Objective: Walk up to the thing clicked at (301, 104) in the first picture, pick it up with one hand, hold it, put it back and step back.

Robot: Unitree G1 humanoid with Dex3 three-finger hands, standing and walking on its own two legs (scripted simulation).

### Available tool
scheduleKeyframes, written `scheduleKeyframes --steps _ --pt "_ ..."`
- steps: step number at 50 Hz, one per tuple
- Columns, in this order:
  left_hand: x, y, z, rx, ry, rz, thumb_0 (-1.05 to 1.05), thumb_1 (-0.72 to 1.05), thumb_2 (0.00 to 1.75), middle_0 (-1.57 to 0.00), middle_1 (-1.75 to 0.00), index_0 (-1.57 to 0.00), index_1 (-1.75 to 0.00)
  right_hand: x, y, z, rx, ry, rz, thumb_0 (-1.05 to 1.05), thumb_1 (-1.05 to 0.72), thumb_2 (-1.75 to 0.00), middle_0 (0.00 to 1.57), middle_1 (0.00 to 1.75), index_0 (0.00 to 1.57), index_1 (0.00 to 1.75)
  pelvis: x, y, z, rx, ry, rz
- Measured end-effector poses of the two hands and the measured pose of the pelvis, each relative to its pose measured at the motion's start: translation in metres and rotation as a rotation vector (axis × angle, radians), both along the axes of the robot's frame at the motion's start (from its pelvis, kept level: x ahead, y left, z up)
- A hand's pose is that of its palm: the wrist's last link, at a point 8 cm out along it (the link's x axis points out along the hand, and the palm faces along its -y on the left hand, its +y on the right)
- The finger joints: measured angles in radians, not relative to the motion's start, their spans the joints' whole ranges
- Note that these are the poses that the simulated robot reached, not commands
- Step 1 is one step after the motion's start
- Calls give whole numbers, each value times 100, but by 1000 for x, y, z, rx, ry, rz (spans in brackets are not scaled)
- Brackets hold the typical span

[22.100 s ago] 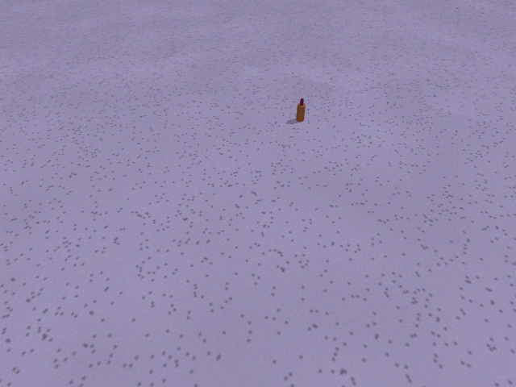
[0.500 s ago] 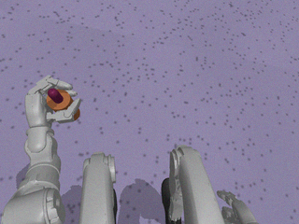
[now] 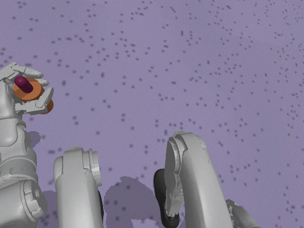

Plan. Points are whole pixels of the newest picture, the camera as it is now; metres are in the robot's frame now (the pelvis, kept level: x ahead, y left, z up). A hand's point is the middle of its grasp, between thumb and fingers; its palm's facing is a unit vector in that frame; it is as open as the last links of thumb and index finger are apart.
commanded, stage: crouch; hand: left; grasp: from the side
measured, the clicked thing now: (33, 94) +0.47 +0.25 -0.09
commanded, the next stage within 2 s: lower in 0.34 s
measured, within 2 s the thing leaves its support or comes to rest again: rests again in 1.58 s
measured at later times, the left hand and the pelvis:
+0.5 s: hand (42, 98) +0.47 +0.24 -0.12, palm faces +0.18 -0.98 -0.01, open 6.8 cm; pelvis +0.00 +0.01 -0.02, yaw -3 degrees
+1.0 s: hand (50, 104) +0.48 +0.24 -0.18, palm faces +0.20 -0.98 +0.00, open 6.8 cm; pelvis -0.01 +0.01 -0.03, yaw -6 degrees
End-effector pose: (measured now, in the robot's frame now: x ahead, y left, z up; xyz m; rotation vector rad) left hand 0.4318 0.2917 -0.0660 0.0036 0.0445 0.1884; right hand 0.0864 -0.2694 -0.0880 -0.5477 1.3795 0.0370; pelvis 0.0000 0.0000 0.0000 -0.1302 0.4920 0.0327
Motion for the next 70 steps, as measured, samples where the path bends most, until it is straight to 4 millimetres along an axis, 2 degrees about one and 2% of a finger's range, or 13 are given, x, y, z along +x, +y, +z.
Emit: scheduleKeyframes --steps 20,27,42,56,70 --pt "8 2 -48 0 -1 -8 -5 -1 102 -83 -101 -95 -106 9 -1 -5 -57 39 103 0 -91 -90 20 30 20 30 1 4 -23 -46 -60 -23" --pt "8 2 -60 -5 8 -6 -5 -1 102 -83 -101 -95 -106 9 0 -3 -68 59 130 0 -91 -91 20 30 20 30 1 5 -24 -59 -75 -26" --pt "10 -1 -103 -17 27 9 -5 -1 102 -83 -101 -95 -106 8 6 8 -132 104 248 0 -92 -90 20 30 20 30 -4 10 -33 -102 -142 -47" --pt "13 -4 -126 -7 36 20 -5 -1 102 -83 -101 -95 -106 12 14 16 -179 134 339 0 -91 -90 20 30 20 30 -6 15 -36 -145 -183 -63" --pt "16 -6 -141 -3 35 30 -5 -1 102 -83 -102 -95 -107 14 24 23 -211 153 399 -1 -90 -90 21 30 20 30 -9 19 -37 -178 -212 -78"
